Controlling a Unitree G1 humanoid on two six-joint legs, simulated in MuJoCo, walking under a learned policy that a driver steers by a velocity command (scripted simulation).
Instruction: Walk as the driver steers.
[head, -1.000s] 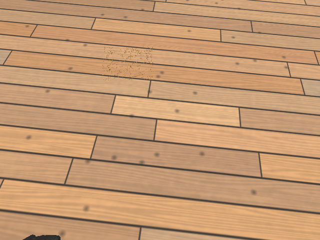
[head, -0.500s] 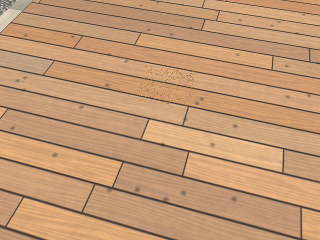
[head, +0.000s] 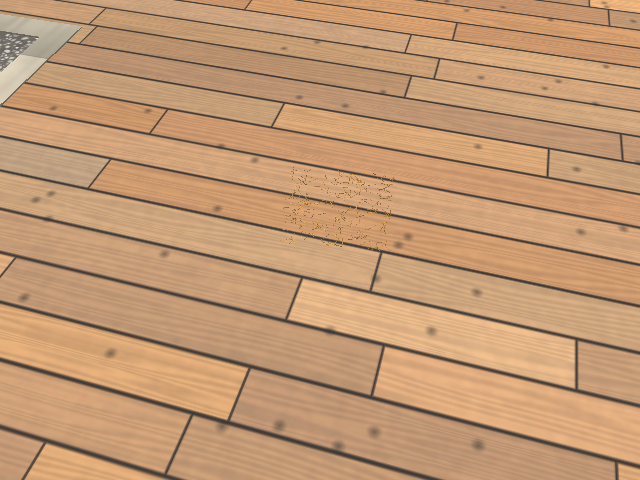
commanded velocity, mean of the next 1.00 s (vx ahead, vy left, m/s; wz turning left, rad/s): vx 0.25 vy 0.00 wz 0.00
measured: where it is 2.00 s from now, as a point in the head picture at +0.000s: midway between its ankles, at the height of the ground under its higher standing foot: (332, 337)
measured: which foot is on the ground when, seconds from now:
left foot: down 0.00-0.54, up 0.56-0.96, down 0.98-1.00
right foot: down 0.00-0.98, up 1.00-1.00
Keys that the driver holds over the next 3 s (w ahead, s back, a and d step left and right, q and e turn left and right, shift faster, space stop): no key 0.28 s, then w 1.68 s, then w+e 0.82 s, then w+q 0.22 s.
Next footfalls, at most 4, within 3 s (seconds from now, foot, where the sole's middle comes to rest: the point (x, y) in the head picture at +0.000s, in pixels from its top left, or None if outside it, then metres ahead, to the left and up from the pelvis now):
0.98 left None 0.42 0.12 -0.77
1.54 right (387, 380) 0.74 -0.12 -0.77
2.08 left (287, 272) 1.06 0.12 -0.77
2.62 right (393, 208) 1.29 -0.17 -0.77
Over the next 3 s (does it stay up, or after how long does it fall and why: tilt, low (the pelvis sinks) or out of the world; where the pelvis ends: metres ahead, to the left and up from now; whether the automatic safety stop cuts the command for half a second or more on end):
stays up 1.36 -0.12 0.01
